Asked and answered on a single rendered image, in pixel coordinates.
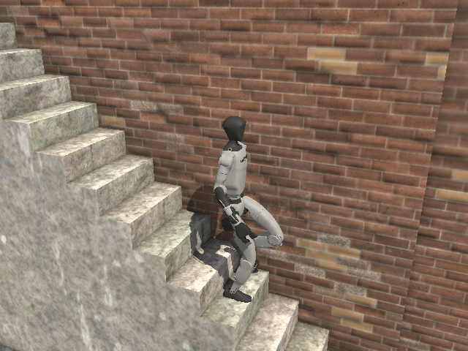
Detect stairs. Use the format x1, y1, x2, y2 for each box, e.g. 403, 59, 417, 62
0, 23, 329, 351

